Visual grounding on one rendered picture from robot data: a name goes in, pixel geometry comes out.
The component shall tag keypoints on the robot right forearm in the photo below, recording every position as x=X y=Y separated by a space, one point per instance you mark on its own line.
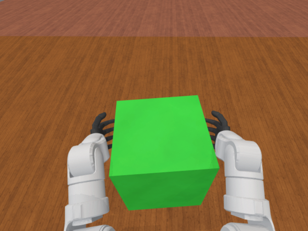
x=245 y=197

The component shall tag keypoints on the carton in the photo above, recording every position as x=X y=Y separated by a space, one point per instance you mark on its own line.
x=162 y=154

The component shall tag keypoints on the robot left hand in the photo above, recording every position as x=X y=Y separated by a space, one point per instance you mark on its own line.
x=97 y=127

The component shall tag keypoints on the robot right hand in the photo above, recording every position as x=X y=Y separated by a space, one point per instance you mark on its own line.
x=221 y=125

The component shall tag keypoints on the robot left forearm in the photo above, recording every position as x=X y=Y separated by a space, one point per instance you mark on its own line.
x=87 y=201

